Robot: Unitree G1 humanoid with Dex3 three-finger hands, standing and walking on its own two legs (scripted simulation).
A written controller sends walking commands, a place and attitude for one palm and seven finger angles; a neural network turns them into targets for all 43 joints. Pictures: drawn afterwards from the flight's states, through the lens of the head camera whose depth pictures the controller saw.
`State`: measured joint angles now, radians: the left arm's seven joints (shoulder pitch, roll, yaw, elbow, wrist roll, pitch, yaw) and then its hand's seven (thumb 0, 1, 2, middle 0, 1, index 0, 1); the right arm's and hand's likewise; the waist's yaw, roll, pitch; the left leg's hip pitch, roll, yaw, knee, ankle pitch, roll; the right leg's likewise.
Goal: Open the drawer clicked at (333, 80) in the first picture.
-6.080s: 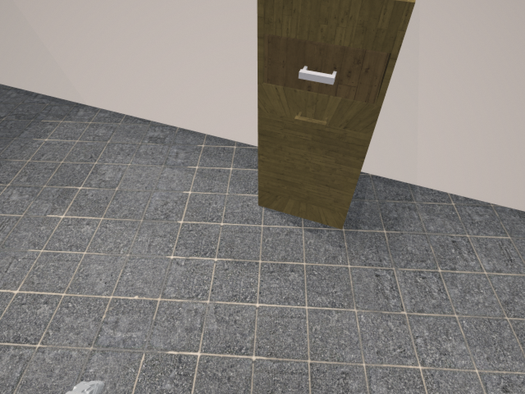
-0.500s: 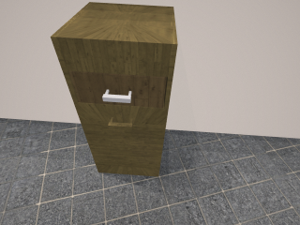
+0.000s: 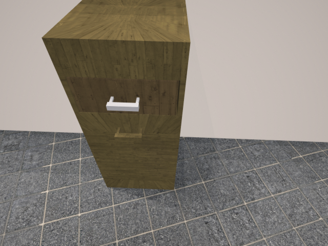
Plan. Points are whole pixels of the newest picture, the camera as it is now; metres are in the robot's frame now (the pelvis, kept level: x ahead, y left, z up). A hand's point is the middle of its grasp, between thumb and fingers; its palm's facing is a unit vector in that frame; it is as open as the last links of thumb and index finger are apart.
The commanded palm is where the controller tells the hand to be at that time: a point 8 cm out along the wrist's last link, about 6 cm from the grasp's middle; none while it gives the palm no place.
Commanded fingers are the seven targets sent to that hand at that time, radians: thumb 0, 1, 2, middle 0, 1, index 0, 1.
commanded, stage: shuffle to correct the standing spot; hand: left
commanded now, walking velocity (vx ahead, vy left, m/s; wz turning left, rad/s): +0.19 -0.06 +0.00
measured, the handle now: (123, 103) +0.58 +0.18 +0.00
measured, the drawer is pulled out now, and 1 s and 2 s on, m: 0.00 0.00 0.00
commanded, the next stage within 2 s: come to a stop and stand still in 0.08 s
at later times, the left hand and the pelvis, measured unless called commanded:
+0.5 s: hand out of the picture +0.15 +0.19 -0.18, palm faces +0.04 -0.97 -0.26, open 7.3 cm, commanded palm none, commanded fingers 0.00 0.90 0.90 -0.20 -0.30 -0.20 -0.30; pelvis +0.10 -0.01 -0.01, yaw +1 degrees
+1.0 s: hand out of the picture +0.09 +0.23 -0.17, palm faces +0.05 -0.98 -0.19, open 7.3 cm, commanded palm none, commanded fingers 0.00 0.90 0.90 -0.20 -0.30 -0.20 -0.30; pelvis +0.06 +0.05 +0.01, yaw +0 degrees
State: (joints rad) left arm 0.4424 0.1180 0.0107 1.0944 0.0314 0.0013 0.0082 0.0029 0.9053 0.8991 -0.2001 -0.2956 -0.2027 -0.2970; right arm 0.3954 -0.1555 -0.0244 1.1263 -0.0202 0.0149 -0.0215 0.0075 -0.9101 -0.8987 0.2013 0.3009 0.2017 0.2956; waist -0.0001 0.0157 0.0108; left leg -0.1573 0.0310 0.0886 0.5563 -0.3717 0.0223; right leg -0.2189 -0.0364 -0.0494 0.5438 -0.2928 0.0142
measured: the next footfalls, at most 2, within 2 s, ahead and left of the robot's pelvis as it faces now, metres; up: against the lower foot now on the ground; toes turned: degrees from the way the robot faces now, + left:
right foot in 0.44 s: +0.19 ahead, -0.14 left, +0.00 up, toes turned -7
left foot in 0.72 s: +0.12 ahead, +0.12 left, +0.00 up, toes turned +1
